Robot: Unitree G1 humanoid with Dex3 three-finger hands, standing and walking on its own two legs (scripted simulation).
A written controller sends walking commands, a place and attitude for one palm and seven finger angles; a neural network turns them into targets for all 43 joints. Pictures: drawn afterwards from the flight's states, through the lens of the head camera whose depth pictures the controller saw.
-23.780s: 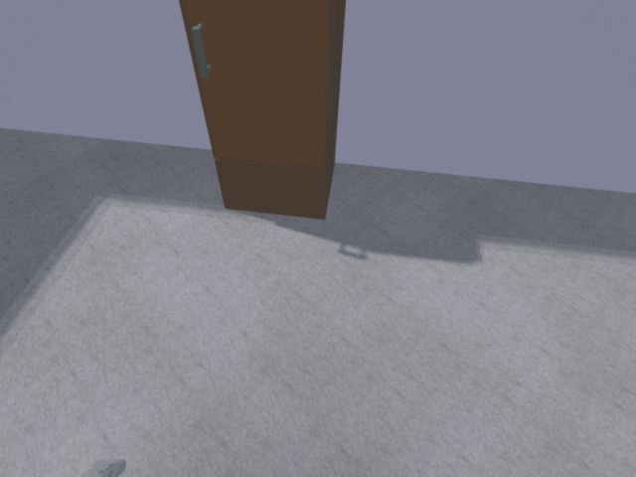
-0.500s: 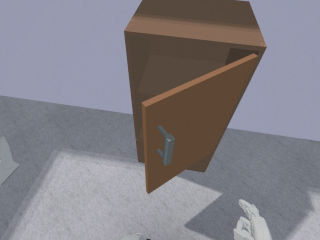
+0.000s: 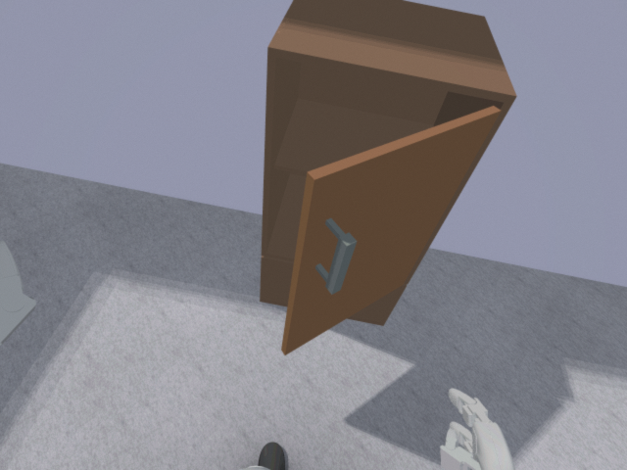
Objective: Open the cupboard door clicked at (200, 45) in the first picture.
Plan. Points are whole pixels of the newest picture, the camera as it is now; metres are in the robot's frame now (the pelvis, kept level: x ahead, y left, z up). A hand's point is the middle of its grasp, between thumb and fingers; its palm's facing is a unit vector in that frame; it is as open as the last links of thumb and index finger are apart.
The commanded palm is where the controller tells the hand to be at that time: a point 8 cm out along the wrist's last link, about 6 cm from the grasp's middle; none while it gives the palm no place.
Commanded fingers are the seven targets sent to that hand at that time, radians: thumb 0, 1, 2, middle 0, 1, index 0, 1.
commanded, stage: step back with the hand held close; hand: left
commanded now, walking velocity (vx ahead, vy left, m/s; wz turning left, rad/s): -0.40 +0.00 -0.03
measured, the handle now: (332, 257) +0.45 +0.00 -0.04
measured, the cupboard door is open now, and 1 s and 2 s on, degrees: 43 43 43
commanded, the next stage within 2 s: stop stepping back and stand still in 0.04 s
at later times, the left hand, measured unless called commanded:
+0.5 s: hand out of the picture +0.04 +0.31 +0.18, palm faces +0.49 -0.80 -0.35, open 7.4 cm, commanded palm +0.02 +0.33 +0.18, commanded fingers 0.00 0.90 0.90 -0.20 -0.30 -0.20 -0.30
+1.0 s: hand out of the picture +0.03 +0.28 +0.17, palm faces +0.40 -0.77 -0.50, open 7.4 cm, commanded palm -0.02 +0.31 +0.18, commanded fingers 0.00 0.90 0.90 -0.20 -0.30 -0.20 -0.30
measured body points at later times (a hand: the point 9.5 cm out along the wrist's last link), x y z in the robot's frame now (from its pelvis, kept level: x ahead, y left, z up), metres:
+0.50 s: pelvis -0.14 +0.04 -0.01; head -0.19 +0.09 +0.44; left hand +0.01 +0.35 +0.20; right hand -0.06 -0.22 -0.09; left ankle -0.12 +0.14 -0.70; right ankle -0.16 -0.07 -0.73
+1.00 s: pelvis -0.19 +0.03 +0.00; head -0.19 +0.02 +0.45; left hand +0.01 +0.32 +0.19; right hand -0.05 -0.20 -0.10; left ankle -0.14 +0.16 -0.73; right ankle -0.22 -0.05 -0.74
